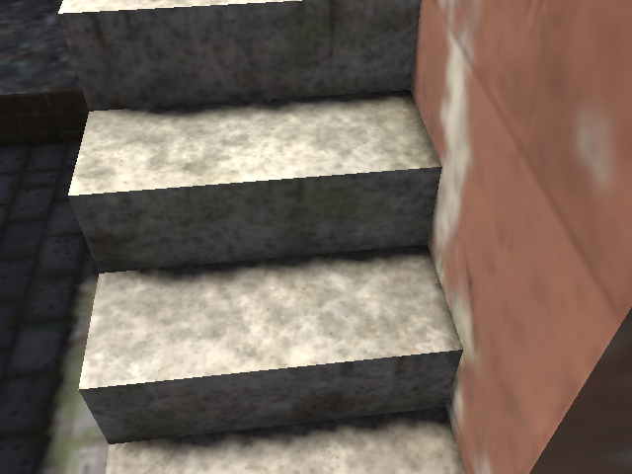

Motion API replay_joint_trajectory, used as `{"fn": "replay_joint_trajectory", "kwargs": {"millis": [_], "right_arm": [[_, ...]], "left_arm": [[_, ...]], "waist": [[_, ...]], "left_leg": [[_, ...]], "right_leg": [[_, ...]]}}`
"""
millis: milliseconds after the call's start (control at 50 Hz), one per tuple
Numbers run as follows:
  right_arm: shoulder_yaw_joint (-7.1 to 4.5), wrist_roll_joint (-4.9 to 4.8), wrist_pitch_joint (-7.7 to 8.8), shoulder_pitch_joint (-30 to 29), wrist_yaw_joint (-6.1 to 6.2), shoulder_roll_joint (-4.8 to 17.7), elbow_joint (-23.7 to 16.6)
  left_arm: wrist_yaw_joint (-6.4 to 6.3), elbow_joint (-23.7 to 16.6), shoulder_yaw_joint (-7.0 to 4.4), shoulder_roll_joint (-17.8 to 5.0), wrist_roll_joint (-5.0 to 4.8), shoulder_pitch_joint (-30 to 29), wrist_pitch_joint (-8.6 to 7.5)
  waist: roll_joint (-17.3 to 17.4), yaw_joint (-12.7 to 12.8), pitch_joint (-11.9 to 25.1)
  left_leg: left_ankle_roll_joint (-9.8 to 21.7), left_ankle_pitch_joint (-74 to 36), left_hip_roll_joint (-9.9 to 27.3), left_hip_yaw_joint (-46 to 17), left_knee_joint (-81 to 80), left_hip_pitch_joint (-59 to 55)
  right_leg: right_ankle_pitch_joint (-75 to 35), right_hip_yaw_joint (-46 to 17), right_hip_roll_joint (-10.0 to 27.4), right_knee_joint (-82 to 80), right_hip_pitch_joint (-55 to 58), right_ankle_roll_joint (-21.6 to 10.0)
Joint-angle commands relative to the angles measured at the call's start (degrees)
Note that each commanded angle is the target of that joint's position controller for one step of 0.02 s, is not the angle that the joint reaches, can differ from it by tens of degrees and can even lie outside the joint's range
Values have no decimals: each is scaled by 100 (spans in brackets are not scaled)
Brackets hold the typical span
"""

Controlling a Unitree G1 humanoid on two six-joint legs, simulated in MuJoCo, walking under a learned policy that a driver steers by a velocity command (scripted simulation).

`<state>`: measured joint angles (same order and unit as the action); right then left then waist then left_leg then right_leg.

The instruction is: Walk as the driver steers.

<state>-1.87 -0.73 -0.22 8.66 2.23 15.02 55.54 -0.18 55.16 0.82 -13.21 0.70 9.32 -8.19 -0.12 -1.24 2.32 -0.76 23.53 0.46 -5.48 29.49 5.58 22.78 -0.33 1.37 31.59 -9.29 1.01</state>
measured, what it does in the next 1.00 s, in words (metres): shifts its weight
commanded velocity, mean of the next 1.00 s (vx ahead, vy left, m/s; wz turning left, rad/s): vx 0.33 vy -0.08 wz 0.00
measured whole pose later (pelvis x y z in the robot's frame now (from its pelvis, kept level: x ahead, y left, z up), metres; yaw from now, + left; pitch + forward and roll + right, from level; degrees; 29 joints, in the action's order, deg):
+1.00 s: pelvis -0.05 -0.04 +0.01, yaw -1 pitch -2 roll -1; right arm 1.1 1.0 2.5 8.4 2.8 15.0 58.6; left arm -1.5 56.8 0.0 -12.4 0.2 12.9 -2.3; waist 2.8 -1.7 -2.9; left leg -5.5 15.1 7.0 -4.5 18.4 1.6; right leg 9.4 3.5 -3.4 18.9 -7.7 -3.1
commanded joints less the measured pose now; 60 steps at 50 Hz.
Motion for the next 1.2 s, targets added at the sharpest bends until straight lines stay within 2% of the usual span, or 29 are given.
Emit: {"fn": "replay_joint_trajectory", "kwargs": {"millis": [20,220,240,280,340,440,460,480,500,520,560,600,620,640,660,680,700,780,840,960,980,1000,1020,1060,1080,1100,1160,1180,1200], "right_arm": [[-120,8,118,-246,7,651,-250],[-115,12,80,-460,-1,605,-153],[-140,-22,45,-418,4,713,-106],[-132,1,12,-507,-3,683,-102],[-147,-15,14,-685,-20,706,-149],[-144,9,38,-714,-16,739,-130],[-30,240,149,-706,-10,527,-122],[-208,436,214,-393,74,949,-228],[-324,320,205,-14,141,1366,-57],[-351,217,171,199,175,1392,-9],[-308,243,94,64,207,1125,-128],[-218,351,121,-740,197,963,-432],[-237,316,153,-818,165,986,-461],[-189,326,190,-658,132,838,-495],[-57,339,170,-402,131,459,-527],[22,255,152,-248,139,258,-426],[44,272,142,-126,141,283,-350],[108,226,241,-89,90,542,-161],[152,301,358,-226,34,592,-159],[211,271,368,-160,44,566,-24],[208,66,268,441,84,556,460],[171,38,169,628,111,575,562],[172,93,124,529,94,498,500],[220,166,113,390,37,316,445],[268,186,114,533,41,252,557],[236,187,95,571,42,431,647],[173,270,143,519,30,701,658],[164,233,167,525,16,715,660],[212,329,249,320,-41,575,452]], "left_arm": [[-23,-211,-184,-734,-6,43,-20],[-43,-220,-182,-651,-24,-449,6],[-39,-326,-150,-593,60,-549,7],[-40,-319,-116,-552,54,-537,26],[-113,-320,-80,-606,52,-639,34],[-109,-308,-56,-695,48,-709,19],[-178,-275,100,-348,-174,-468,110],[-230,153,-135,-975,-380,49,414],[-229,5,-157,-876,-271,100,580],[-206,-119,-146,-732,-163,16,661],[-117,-318,-93,-468,-82,-211,755],[-97,-144,-149,-468,-97,63,742],[-92,-71,-165,-514,-63,285,689],[-92,5,-237,-839,-10,522,633],[-67,14,-251,-1083,-22,503,648],[-65,32,-159,-843,-35,399,629],[-80,-15,-110,-709,-48,65,617],[-112,46,-163,-803,-200,322,567],[-199,126,-217,-878,-192,512,595],[-185,77,-248,-701,-181,575,588],[-123,-226,-240,-702,101,449,464],[-111,-250,-354,-1066,91,654,409],[-128,-182,-342,-1082,15,782,387],[-173,-266,-232,-792,-18,488,390],[-102,-376,-183,-645,16,188,408],[-81,-410,-177,-532,21,103,410],[-42,-411,-214,-718,-53,256,388],[-39,-401,-230,-735,-48,307,390],[-80,-123,-189,-617,-167,587,434]], "waist": [[-178,75,168],[8,-49,250],[-118,10,203],[-7,35,230],[42,56,124],[54,45,119],[60,-16,-64],[-402,-285,-502],[220,-226,-210],[697,-299,-56],[1282,-327,57],[1286,36,-319],[1104,152,-283],[780,95,-191],[-164,-81,21],[-545,-193,91],[-429,-403,-61],[-396,-223,-189],[-242,-150,-294],[-118,-100,-428],[314,93,-529],[127,199,-476],[-223,169,-382],[-681,23,-334],[-615,-91,-311],[-465,-11,-471],[-162,120,-588],[-128,147,-502],[-341,16,-453]], "left_leg": [[402,-3555,-60,19,-44,355],[355,-3774,100,-141,-665,-289],[383,-3848,57,-161,-698,-325],[421,-3752,95,-216,-810,-383],[417,-3416,110,-287,-923,-463],[380,-3496,119,-283,-1020,-491],[338,-3568,354,-173,-1055,-557],[305,-5386,938,-661,-647,-749],[542,-6605,1302,-892,-286,-1184],[823,-7257,1651,-1174,-208,-1405],[1176,-6470,2018,-1344,-533,-939],[754,-4380,1283,-671,-755,276],[486,-3183,890,-497,-718,548],[255,-2072,548,-343,-556,812],[50,-550,192,13,-526,604],[-75,-190,160,220,-474,-38],[-68,-557,219,250,-648,-165],[-102,-1392,425,210,-1057,-189],[-243,-1321,506,283,-1275,19],[-333,-1303,563,349,-1382,116],[-326,-1224,290,437,-1224,357],[-262,-1013,173,470,-984,427],[-161,-824,179,412,-920,346],[7,-1016,255,320,-1200,-116],[51,-1362,338,253,-1499,-426],[78,-1595,308,189,-1606,-314],[2,-1754,346,69,-1753,-100],[27,-1720,335,46,-1785,-19],[11,-1731,478,-60,-1824,-102]], "right_leg": [[-3975,-217,125,-393,721,-432],[-3375,-150,58,-771,472,-178],[-3317,-63,-7,-723,406,-120],[-2915,-53,-8,-784,340,-54],[-2197,-13,-17,-904,82,36],[-2366,-73,48,-1013,127,41],[-2742,-132,297,-1285,127,-80],[-2705,228,40,-693,-406,-80],[-1801,368,-20,-285,-786,-82],[-781,429,-71,-28,-1190,-79],[351,135,77,433,-1184,-131],[-348,335,-111,-589,-191,-129],[-1550,426,-168,-1150,331,-145],[-2626,171,161,-1226,840,-211],[-3336,-276,689,-1313,550,-546],[-3028,-537,945,-1696,39,-726],[-2413,-509,772,-1755,-11,-635],[-1832,-479,441,-1951,415,-423],[-2057,-278,286,-1775,663,-387],[-1785,-258,213,-1793,573,-375],[-2355,-751,748,-1793,736,-329],[-2801,-1145,1124,-1770,797,-376],[-2719,-1249,1225,-1812,691,-483],[-1618,-1088,1105,-1995,194,-523],[-988,-920,928,-2111,-92,-403],[-726,-796,765,-2107,-54,-273],[-1324,-410,535,-1702,165,-170],[-1482,-344,529,-1597,277,-170],[-1543,-142,323,-1501,208,-158]]}}
Velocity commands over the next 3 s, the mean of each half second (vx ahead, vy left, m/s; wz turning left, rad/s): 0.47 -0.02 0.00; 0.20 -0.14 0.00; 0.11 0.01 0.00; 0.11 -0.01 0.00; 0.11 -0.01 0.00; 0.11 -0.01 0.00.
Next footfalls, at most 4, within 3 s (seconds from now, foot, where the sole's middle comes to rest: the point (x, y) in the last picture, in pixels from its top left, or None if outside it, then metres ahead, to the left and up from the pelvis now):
none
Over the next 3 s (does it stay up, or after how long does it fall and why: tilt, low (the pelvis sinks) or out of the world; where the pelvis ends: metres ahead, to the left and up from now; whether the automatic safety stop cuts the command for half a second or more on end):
stays up -0.04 0.01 0.02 its command is cut before an obstacle after 0.5 s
